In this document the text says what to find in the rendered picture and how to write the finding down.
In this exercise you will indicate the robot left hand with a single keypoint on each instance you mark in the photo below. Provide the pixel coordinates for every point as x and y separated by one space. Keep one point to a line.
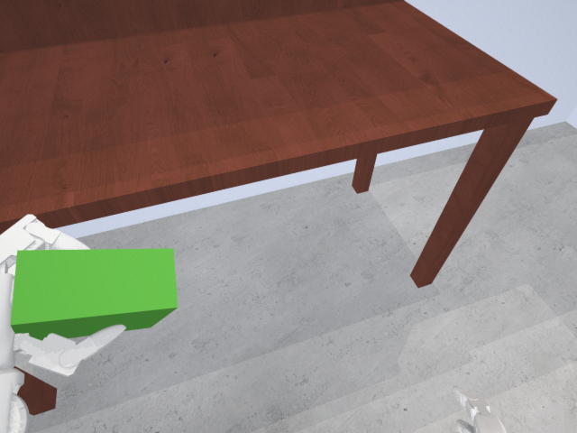
54 353

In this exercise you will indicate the table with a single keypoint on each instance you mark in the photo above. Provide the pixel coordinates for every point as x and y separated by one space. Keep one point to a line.
108 106

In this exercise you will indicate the robot right hand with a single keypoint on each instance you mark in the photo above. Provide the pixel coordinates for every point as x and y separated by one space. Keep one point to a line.
478 410

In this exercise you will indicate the left robot forearm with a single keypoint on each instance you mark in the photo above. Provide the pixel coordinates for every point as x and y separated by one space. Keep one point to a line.
14 413

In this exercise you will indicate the sponge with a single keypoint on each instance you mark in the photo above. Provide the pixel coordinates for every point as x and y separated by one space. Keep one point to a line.
74 293

